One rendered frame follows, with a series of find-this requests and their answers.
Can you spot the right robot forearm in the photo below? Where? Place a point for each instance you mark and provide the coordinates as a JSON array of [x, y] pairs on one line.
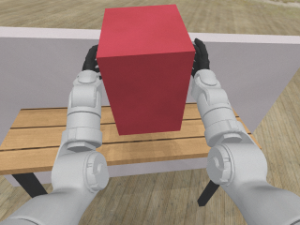
[[220, 123]]

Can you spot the robot left hand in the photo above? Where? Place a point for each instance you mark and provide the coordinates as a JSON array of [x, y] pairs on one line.
[[90, 62]]

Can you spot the right robot upper arm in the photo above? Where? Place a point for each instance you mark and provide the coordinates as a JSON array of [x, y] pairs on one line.
[[240, 168]]

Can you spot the robot right hand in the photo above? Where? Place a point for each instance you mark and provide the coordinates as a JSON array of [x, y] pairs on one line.
[[200, 57]]

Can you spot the left robot upper arm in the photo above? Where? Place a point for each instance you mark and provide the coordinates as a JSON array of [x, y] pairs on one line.
[[76, 180]]

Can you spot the left robot forearm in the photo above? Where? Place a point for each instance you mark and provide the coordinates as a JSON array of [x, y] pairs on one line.
[[83, 116]]

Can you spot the carton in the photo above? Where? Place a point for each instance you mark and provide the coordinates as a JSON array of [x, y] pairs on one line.
[[145, 57]]

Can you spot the table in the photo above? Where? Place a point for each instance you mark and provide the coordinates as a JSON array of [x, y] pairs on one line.
[[33, 141]]

